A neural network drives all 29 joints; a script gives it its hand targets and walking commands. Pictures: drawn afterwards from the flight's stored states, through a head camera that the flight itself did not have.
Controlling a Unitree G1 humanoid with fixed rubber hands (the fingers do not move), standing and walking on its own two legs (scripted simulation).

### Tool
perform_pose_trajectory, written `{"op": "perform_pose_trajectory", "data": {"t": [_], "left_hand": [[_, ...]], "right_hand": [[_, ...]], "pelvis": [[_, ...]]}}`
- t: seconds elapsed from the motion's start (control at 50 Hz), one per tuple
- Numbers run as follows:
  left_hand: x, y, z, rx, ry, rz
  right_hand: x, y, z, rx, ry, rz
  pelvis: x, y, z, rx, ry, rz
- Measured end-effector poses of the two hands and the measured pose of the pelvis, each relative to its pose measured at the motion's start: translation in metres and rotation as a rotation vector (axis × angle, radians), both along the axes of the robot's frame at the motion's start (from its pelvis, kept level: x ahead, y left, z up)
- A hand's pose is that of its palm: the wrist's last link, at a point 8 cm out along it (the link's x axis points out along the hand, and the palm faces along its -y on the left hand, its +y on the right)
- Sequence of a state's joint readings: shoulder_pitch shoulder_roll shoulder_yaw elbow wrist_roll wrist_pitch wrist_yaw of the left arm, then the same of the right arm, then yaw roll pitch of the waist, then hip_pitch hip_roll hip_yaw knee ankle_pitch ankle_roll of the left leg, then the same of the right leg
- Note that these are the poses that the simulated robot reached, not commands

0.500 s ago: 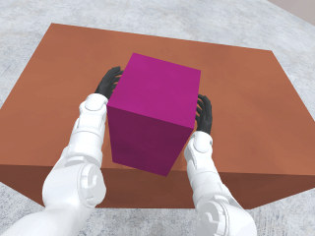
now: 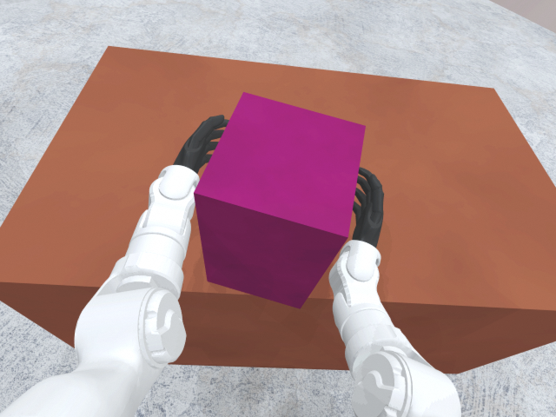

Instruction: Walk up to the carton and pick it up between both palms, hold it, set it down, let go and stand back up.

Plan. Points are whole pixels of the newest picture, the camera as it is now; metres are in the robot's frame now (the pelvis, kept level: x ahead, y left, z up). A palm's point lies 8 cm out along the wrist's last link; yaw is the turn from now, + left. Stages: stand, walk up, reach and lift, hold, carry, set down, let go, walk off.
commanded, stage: reach and lift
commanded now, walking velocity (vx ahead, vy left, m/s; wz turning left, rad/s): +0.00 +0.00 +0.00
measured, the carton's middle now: (275, 214) +0.41 +0.00 +0.02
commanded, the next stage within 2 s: none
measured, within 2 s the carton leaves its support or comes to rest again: neither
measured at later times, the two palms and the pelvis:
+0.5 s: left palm (201, 157) +0.44 +0.11 +0.12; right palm (375, 224) +0.37 -0.15 +0.06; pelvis +0.00 -0.02 +0.00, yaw +0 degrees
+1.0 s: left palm (170, 143) +0.40 +0.13 +0.18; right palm (375, 212) +0.35 -0.12 +0.12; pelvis -0.03 +0.00 +0.00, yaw +2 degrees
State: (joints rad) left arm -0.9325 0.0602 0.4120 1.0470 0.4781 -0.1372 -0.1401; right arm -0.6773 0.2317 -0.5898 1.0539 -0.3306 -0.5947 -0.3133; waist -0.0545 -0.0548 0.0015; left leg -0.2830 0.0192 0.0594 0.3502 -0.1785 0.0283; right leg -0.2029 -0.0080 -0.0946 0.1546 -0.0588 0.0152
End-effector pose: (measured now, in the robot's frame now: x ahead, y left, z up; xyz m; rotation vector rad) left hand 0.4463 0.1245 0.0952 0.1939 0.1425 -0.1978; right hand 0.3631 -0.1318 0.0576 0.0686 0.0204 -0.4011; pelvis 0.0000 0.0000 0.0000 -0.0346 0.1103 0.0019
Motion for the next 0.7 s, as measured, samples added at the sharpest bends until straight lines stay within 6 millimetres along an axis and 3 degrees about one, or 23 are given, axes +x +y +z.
{"op": "perform_pose_trajectory", "data": {"t": [0.2, 0.32, 0.52, 0.7], "left_hand": [[-0.01, -0.022, 0.017, -0.026, -0.038, 0.014], [-0.008, -0.03, 0.022, -0.034, -0.03, 0.033], [-0.009, -0.015, 0.022, -0.036, -0.03, 0.089], [-0.015, -0.003, 0.046, -0.081, -0.078, 0.106]], "right_hand": [[-0.009, -0.017, 0.001, -0.009, 0.002, 0.006], [-0.006, -0.024, 0.0, -0.005, 0.019, 0.013], [0.008, -0.014, 0.007, -0.013, 0.028, 0.073], [0.008, -0.006, 0.04, -0.053, -0.014, 0.088]], "pelvis": [[-0.02, -0.015, 0.001, 0.014, -0.005, 0.003], [-0.02, -0.019, 0.001, 0.02, 0.002, -0.013], [-0.003, -0.014, 0.002, 0.014, -0.03, -0.008], [0.004, -0.005, 0.001, 0.002, -0.082, 0.008]]}}
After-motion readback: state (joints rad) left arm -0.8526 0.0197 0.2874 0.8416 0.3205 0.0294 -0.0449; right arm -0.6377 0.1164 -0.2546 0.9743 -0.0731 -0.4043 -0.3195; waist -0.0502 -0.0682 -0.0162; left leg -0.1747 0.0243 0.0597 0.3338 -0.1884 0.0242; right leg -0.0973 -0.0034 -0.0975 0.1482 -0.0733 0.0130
